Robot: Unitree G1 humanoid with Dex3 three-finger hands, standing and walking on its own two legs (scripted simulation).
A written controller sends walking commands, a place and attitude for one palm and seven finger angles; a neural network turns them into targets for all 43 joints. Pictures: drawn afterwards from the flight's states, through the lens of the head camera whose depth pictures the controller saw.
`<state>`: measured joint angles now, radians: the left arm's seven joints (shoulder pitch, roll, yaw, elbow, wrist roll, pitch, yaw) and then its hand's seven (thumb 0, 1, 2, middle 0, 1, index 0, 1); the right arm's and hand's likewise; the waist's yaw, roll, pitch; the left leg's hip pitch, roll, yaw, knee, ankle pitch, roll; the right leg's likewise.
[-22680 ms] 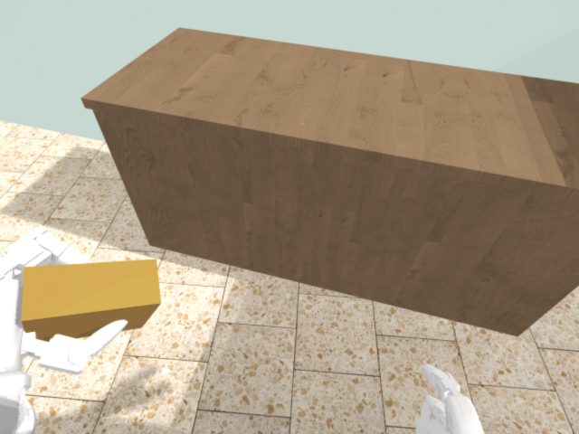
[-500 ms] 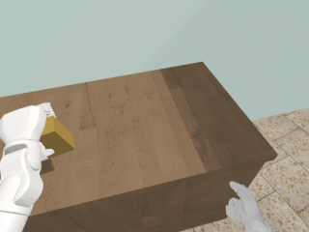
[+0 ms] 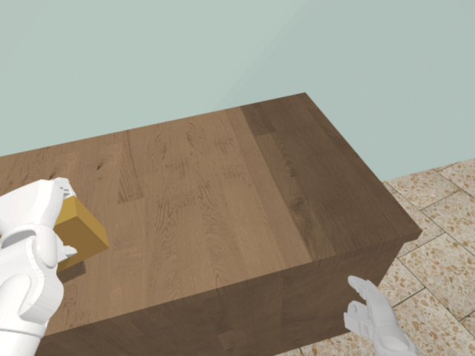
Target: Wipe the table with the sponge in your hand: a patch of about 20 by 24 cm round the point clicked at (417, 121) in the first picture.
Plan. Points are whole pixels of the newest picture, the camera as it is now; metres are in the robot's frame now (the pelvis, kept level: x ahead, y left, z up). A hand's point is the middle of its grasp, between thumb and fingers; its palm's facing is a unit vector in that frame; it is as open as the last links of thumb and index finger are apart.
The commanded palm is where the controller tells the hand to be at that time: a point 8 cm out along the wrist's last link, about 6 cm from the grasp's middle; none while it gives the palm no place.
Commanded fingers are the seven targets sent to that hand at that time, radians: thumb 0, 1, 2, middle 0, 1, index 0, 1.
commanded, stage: lower the sponge onto the table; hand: left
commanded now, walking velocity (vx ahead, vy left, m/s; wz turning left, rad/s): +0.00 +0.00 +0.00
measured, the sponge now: (65, 242) +0.24 +0.34 +0.08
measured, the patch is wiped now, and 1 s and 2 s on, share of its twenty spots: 0.00 0.15 0.25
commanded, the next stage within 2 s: wipe forward along the first lane in 0.62 s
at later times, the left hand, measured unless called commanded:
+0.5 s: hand (79, 251) +0.23 +0.32 +0.07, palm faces -0.11 -0.13 -0.99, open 9.1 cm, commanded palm +0.22 +0.31 +0.15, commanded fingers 0.00 0.10 1.30 -1.20 -1.60 -1.20 -1.60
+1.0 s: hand (89, 229) +0.28 +0.32 +0.07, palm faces -0.08 -0.04 -1.00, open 9.2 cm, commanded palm +0.26 +0.32 +0.13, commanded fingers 0.00 0.10 1.30 -1.20 -1.60 -1.20 -1.60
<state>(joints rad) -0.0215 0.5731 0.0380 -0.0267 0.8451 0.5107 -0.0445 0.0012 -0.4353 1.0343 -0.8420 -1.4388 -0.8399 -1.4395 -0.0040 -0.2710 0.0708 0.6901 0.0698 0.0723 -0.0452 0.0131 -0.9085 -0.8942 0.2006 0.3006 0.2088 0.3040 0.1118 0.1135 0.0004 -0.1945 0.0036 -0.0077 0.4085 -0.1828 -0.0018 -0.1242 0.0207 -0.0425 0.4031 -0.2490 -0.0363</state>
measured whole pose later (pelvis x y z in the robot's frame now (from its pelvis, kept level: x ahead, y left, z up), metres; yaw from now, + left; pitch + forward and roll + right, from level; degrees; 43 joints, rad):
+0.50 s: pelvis +0.00 +0.01 +0.00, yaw +0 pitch -1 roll +0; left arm 0.07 0.52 -0.03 -0.01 0.87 0.41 -0.08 0.00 -0.44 1.04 -0.84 -1.44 -0.84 -1.44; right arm 0.02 -0.29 0.04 0.67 0.06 0.04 -0.06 0.01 -0.91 -0.89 0.20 0.30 0.20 0.30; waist 0.09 0.11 0.00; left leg -0.22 -0.01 -0.01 0.43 -0.19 0.01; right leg -0.14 0.01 -0.04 0.42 -0.26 -0.03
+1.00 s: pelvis +0.00 +0.01 +0.00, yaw +1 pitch +1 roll +0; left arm -0.10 0.52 -0.04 0.16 0.95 0.23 0.00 0.00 -0.44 1.04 -0.85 -1.44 -0.84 -1.44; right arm 0.05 -0.26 0.04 0.71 0.05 0.01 -0.09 0.01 -0.91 -0.89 0.20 0.30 0.20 0.30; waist 0.11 0.08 0.00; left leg -0.25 -0.02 -0.02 0.43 -0.19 0.02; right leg -0.16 0.00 -0.05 0.40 -0.25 -0.02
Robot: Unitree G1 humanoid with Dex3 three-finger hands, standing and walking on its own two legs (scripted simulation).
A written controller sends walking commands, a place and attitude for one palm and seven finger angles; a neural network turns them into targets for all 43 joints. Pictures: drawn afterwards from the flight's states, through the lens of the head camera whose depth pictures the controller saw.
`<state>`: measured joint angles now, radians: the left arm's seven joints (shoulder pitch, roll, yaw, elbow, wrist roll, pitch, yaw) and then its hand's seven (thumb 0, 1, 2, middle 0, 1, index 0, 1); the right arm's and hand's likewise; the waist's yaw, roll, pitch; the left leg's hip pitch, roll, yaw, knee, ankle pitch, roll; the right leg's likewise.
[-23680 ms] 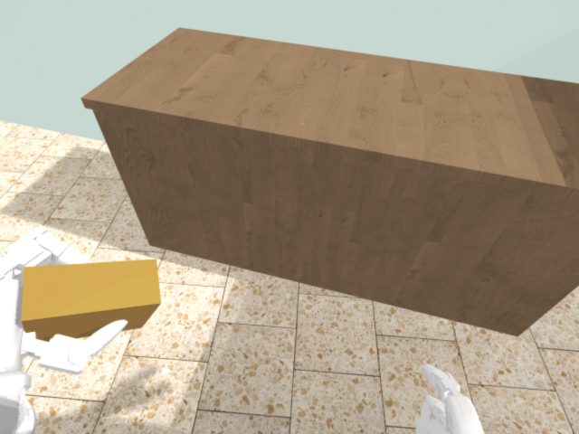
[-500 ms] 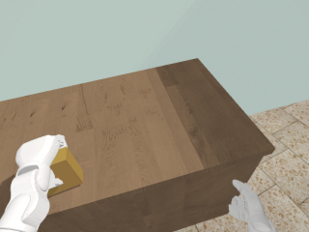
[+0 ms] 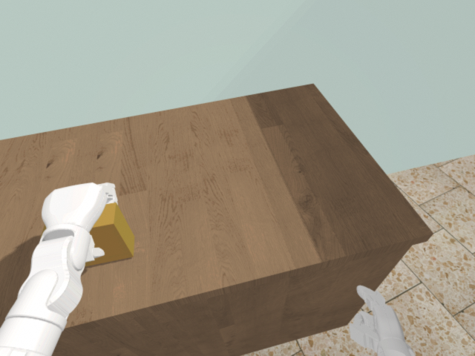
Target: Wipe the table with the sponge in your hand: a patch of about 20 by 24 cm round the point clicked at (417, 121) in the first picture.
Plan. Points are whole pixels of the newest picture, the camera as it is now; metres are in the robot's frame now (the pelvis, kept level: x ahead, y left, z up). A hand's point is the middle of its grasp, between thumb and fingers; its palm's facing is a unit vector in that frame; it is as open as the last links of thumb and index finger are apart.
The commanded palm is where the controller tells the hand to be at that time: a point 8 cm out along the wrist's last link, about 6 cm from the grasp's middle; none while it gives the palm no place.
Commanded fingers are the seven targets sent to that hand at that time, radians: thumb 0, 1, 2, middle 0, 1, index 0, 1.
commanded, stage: wipe forward along the first lane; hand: left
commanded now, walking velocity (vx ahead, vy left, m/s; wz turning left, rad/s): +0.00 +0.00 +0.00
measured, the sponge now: (96, 241) +0.27 +0.31 +0.02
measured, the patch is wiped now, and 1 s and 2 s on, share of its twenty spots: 0.15 0.25 0.40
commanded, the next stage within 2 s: slide across to the middle lane in 1.34 s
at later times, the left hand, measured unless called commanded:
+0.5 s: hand (95, 210) +0.31 +0.32 +0.06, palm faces -0.09 -0.03 -0.99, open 9.2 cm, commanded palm +0.30 +0.32 +0.11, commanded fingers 0.00 0.10 1.30 -1.20 -1.60 -1.20 -1.60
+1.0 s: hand (96, 185) +0.37 +0.34 +0.06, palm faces -0.17 +0.02 -0.98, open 9.2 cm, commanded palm +0.36 +0.34 +0.10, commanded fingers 0.00 0.10 1.30 -1.20 -1.60 -1.20 -1.60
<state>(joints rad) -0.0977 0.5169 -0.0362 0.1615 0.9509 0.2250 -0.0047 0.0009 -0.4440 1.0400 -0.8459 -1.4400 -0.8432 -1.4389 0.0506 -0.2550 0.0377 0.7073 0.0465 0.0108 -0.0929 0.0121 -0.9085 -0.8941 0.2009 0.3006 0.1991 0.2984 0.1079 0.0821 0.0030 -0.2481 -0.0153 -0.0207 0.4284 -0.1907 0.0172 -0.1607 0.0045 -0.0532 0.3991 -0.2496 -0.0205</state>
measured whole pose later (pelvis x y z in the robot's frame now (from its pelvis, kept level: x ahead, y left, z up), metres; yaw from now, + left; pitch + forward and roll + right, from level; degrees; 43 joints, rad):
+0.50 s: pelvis +0.01 +0.00 +0.00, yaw +0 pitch +4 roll +0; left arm -0.19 0.53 0.01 0.32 0.96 0.21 0.01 0.00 -0.46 1.05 -0.86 -1.43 -0.85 -1.42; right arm 0.10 -0.29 0.00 0.71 0.06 0.06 -0.07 0.01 -0.91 -0.89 0.20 0.30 0.20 0.30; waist 0.08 0.07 -0.04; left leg -0.31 -0.01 -0.02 0.47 -0.22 0.01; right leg -0.22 0.01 -0.05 0.44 -0.28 -0.02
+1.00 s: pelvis -0.01 -0.01 -0.01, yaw -1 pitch +8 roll -1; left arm -0.52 0.65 0.06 0.78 1.03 0.05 0.02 0.02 -0.47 1.06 -0.86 -1.41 -0.86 -1.42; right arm 0.23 -0.31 -0.02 0.73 0.07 0.09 -0.08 0.01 -0.91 -0.89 0.20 0.30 0.20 0.30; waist 0.01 0.06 -0.06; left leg -0.45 0.01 -0.02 0.53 -0.21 0.01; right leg -0.36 0.03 -0.05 0.48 -0.26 -0.03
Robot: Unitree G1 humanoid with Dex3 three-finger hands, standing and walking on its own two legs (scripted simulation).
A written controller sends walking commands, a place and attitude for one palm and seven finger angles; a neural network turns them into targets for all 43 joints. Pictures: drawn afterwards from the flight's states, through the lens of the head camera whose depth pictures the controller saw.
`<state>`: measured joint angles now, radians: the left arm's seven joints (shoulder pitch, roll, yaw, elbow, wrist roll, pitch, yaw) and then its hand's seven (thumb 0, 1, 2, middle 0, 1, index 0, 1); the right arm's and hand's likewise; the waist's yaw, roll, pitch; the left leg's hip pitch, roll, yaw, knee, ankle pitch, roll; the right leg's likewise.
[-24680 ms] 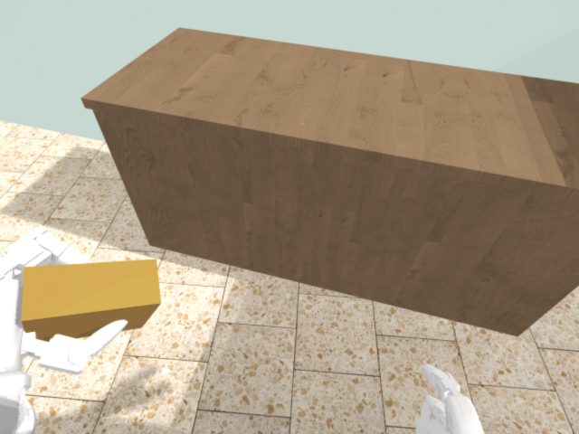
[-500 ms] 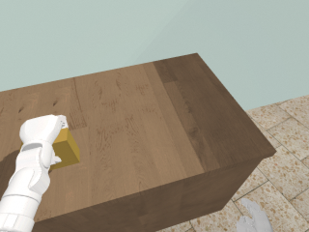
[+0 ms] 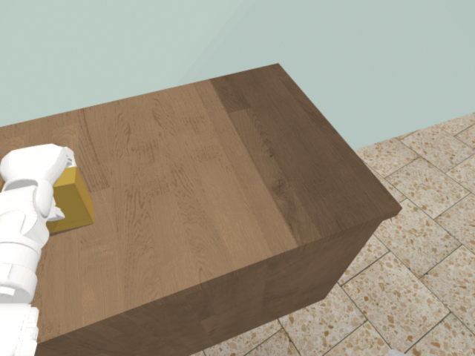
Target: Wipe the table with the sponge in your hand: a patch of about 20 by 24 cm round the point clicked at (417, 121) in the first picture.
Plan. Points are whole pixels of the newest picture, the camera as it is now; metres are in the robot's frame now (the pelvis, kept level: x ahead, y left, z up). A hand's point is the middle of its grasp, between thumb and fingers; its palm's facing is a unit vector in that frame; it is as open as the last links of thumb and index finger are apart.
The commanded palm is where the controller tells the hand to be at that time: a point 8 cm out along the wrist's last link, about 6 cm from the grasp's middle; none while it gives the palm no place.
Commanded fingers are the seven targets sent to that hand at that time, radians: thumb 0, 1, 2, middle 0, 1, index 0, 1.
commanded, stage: wipe forward along the first lane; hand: left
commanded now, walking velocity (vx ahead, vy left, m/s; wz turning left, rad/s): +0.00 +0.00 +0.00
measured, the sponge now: (55, 208) +0.35 +0.37 +0.03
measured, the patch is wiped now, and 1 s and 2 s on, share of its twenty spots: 0.25 0.40 0.65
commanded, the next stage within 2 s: slide across to the middle lane in 0.34 s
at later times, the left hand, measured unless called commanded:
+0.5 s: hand (45, 165) +0.41 +0.39 +0.07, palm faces -0.18 +0.00 -0.98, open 9.2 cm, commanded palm +0.41 +0.37 +0.12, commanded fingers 0.00 0.10 1.30 -1.20 -1.60 -1.20 -1.60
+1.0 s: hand (76, 159) +0.43 +0.34 +0.07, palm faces -0.09 +0.00 -1.00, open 9.3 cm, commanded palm +0.42 +0.32 +0.13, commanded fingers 0.00 0.10 1.30 -1.20 -1.60 -1.20 -1.60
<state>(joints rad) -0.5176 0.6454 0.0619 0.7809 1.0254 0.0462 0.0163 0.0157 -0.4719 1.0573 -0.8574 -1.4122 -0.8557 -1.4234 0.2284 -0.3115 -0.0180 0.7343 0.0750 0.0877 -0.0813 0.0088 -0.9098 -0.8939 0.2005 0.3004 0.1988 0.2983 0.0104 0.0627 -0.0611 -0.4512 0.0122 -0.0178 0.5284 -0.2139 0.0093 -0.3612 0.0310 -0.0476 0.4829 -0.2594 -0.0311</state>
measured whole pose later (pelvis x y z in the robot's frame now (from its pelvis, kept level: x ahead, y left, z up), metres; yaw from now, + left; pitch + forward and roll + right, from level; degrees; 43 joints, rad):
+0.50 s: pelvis +0.01 +0.02 +0.00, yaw -1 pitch +12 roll -2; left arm -0.70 0.73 0.09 1.00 1.06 0.01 0.03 0.02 -0.48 1.06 -0.85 -1.41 -0.85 -1.43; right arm 0.26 -0.29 -0.01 0.73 0.07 0.10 -0.06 0.01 -0.91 -0.89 0.20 0.30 0.20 0.30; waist -0.04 0.04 -0.09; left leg -0.54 0.01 0.00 0.57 -0.24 0.03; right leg -0.43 0.03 -0.03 0.48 -0.26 -0.01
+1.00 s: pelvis +0.03 +0.03 +0.00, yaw +0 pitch +10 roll -1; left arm -0.64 0.52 -0.07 0.78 1.01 0.23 0.09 0.01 -0.46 1.06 -0.82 -1.44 -0.82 -1.46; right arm 0.15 -0.25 0.00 0.71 0.07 0.11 -0.03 0.01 -0.91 -0.89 0.20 0.30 0.20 0.30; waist 0.01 0.05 -0.09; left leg -0.44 -0.03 0.00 0.52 -0.25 0.05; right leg -0.33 -0.01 -0.03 0.44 -0.28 0.01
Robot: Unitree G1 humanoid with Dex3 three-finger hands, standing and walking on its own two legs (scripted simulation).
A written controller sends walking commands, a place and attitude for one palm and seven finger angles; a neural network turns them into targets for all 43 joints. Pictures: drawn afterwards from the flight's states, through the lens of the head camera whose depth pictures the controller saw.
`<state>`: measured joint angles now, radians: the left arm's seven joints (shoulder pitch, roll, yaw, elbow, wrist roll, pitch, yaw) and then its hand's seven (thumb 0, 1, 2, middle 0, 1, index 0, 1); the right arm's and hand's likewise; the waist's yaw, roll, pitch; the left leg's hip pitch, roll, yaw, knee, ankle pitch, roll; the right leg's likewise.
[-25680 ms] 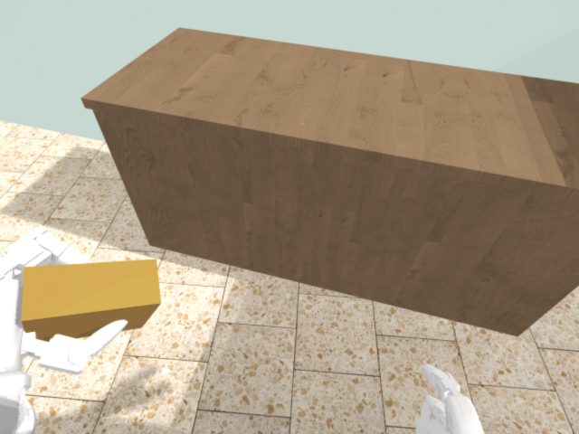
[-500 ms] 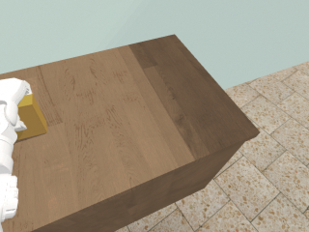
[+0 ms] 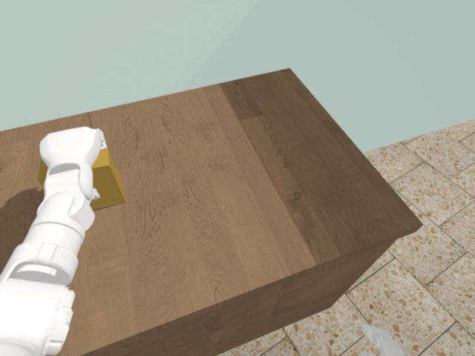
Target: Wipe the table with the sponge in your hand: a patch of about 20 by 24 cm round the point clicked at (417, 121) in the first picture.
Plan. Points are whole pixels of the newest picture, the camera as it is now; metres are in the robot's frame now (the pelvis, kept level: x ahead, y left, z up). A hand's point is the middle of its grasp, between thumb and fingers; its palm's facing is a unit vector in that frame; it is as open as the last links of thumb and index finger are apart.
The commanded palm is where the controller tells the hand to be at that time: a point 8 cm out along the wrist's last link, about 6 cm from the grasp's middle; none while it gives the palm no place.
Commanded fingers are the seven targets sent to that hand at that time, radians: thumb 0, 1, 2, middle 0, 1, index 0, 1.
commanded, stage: slide across to the middle lane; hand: left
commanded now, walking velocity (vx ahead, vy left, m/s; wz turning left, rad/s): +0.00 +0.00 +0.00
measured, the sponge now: (89, 188) +0.39 +0.32 +0.03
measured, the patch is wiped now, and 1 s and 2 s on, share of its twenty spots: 0.40 0.65 0.90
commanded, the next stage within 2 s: wipe back along the middle lane in 0.12 s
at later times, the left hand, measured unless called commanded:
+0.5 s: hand (107, 172) +0.40 +0.27 +0.07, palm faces -0.09 -0.01 -1.00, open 9.3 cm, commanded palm +0.37 +0.25 +0.11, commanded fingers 0.00 0.10 1.30 -1.20 -1.60 -1.20 -1.60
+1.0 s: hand (102, 201) +0.34 +0.26 +0.07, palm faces -0.03 -0.04 -1.00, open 9.3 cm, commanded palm +0.31 +0.24 +0.10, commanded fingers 0.00 0.10 1.30 -1.20 -1.60 -1.20 -1.60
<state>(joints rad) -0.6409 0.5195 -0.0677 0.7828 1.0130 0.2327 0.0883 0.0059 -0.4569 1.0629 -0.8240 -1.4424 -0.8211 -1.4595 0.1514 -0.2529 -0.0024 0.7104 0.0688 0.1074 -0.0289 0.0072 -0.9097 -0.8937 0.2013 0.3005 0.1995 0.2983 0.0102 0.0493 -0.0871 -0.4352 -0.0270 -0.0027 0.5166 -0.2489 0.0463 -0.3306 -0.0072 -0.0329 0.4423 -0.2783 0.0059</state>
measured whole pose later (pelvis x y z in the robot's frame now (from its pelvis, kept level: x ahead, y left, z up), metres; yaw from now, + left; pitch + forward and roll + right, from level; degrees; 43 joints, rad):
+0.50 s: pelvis +0.00 -0.03 +0.00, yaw -1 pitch +8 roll -1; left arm -0.57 0.50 -0.05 0.74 1.01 0.26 0.09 0.00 -0.45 1.06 -0.81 -1.45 -0.81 -1.47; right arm 0.19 -0.28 0.00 0.73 0.07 0.14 -0.04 0.01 -0.91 -0.89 0.20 0.30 0.20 0.30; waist -0.01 0.06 -0.09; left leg -0.39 0.01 0.00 0.49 -0.25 0.01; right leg -0.30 0.02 -0.03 0.44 -0.29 -0.03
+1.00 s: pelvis -0.01 -0.02 +0.00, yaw +0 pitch +5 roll -1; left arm -0.36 0.42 -0.14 0.44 0.99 0.37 0.09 -0.01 -0.43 1.06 -0.80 -1.47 -0.79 -1.49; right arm 0.07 -0.27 0.02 0.66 0.09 0.13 -0.03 0.01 -0.91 -0.89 0.20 0.30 0.20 0.30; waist 0.05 0.06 -0.08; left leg -0.33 -0.01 0.00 0.48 -0.24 0.02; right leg -0.24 0.01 -0.03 0.45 -0.28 -0.01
